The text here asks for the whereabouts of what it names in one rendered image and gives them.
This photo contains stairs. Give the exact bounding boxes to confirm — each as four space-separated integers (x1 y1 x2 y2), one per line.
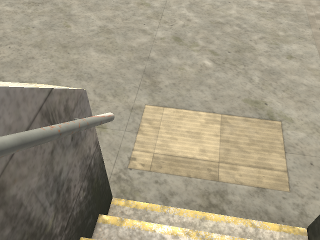
80 197 308 240

